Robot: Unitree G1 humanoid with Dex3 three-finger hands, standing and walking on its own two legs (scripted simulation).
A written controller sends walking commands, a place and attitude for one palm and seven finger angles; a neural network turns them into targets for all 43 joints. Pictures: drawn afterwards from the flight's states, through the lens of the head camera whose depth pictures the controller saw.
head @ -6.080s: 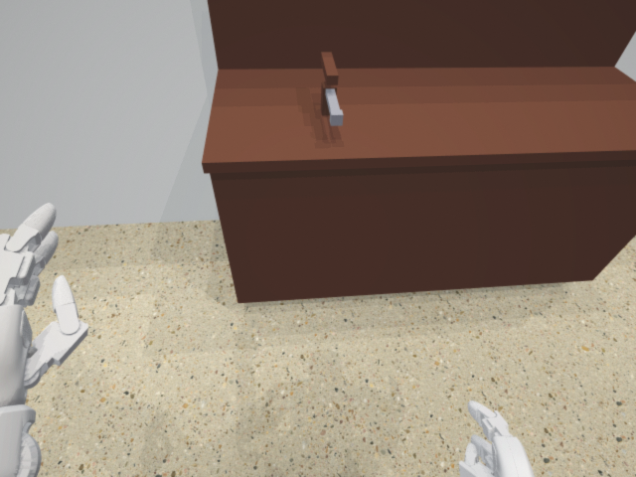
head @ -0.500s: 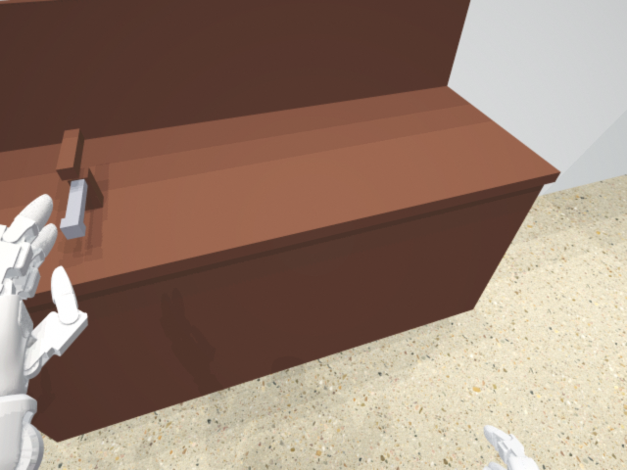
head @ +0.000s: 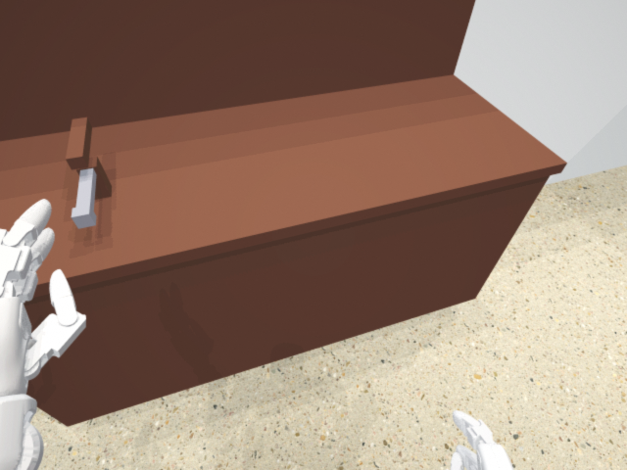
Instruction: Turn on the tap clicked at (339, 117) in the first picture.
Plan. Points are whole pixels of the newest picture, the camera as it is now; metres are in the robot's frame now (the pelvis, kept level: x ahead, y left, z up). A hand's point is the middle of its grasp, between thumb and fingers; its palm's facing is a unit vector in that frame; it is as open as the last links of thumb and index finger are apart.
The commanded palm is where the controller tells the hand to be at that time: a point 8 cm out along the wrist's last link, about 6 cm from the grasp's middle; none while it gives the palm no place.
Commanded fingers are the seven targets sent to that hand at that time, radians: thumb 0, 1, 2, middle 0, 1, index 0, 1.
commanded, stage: come to a stop and stand still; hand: left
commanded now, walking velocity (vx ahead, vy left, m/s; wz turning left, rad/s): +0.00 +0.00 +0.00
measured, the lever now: (84, 216) +0.48 +0.44 +0.00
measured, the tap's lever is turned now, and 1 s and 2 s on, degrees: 0 0 0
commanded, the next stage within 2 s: look again from close up in 0.56 s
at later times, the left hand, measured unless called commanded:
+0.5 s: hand (91, 297) +0.24 +0.25 +0.16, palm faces +0.40 -0.85 -0.35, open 7.4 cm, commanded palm +0.18 +0.29 +0.18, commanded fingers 0.00 0.90 0.90 -0.20 -0.30 -0.20 -0.30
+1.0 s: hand (83, 303) +0.24 +0.26 +0.14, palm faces +0.30 -0.87 -0.39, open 7.4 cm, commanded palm +0.19 +0.30 +0.18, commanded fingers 0.00 0.90 0.90 -0.20 -0.30 -0.20 -0.30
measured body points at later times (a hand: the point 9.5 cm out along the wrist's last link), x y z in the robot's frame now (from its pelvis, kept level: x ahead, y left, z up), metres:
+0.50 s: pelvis +0.02 +0.01 +0.00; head +0.03 +0.02 +0.45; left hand +0.21 +0.29 +0.18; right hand +0.20 -0.22 -0.08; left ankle +0.06 +0.11 -0.74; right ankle +0.04 -0.10 -0.74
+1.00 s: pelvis +0.02 +0.03 +0.00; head +0.04 +0.05 +0.45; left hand +0.22 +0.31 +0.16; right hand +0.18 -0.20 -0.07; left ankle +0.06 +0.11 -0.74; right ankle +0.04 -0.10 -0.74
